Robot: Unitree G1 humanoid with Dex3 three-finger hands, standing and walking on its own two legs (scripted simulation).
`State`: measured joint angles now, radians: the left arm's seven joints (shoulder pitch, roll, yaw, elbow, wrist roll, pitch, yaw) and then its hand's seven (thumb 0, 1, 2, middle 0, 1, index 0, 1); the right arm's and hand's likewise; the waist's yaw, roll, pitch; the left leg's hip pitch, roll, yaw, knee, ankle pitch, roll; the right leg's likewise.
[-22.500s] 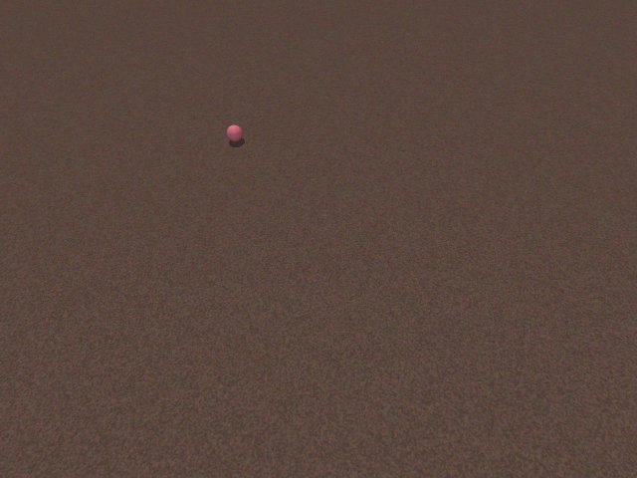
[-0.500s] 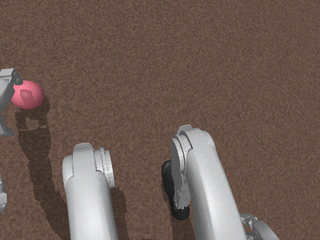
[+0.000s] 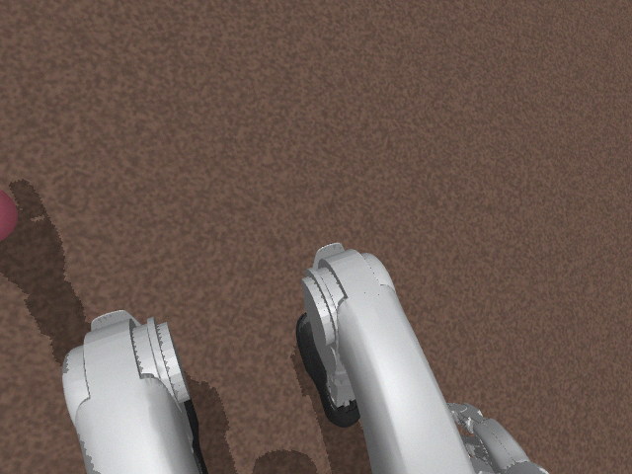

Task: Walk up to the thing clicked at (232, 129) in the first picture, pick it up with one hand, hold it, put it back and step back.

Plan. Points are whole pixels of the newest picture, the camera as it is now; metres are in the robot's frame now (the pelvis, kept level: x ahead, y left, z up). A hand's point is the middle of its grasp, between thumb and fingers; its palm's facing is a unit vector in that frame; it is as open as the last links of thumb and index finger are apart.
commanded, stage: rest palm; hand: left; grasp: from above
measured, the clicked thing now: out of the picture +0.47 +0.32 -0.28
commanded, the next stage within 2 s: close in 0.96 s
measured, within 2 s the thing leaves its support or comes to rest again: neither
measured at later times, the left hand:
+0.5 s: hand out of the picture +0.46 +0.32 -0.23, palm faces -0.45 -0.11 -0.89, open 13.4 cm
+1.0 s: hand out of the picture +0.45 +0.32 -0.26, palm faces -0.49 -0.15 -0.86, open 13.3 cm
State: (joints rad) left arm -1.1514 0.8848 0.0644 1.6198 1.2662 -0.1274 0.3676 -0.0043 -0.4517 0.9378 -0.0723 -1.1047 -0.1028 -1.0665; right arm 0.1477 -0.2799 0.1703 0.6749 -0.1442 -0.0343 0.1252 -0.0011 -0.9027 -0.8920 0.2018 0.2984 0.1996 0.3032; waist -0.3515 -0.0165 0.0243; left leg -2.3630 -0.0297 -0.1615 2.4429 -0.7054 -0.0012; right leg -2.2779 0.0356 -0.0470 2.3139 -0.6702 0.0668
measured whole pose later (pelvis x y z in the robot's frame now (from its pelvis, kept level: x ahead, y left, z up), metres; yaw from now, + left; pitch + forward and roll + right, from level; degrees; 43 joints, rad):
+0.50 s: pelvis +0.00 +0.00 -0.01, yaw -3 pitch +31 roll -13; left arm -1.09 1.00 0.10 1.68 1.36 -0.29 0.53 -0.01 -0.45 1.04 -0.10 -1.09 -0.11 -1.07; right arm 0.11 -0.31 0.21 0.67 -0.22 -0.09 0.16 0.00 -0.90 -0.89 0.20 0.30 0.20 0.30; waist -0.35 -0.11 0.08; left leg -2.35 -0.03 -0.23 2.51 -0.72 -0.02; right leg -2.26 0.05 -0.10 2.34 -0.66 0.07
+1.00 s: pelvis +0.00 +0.00 -0.02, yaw -4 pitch +30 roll -14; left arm -1.05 1.03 0.15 1.70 1.30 -0.24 0.51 0.00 -0.45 1.05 -0.10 -1.12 -0.11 -1.11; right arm 0.14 -0.33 0.26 0.64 -0.22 -0.15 0.20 0.00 -0.91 -0.90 0.20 0.30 0.20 0.30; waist -0.37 -0.10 0.13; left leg -2.35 -0.03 -0.24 2.53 -0.73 -0.01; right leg -2.25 0.06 -0.11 2.35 -0.66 0.07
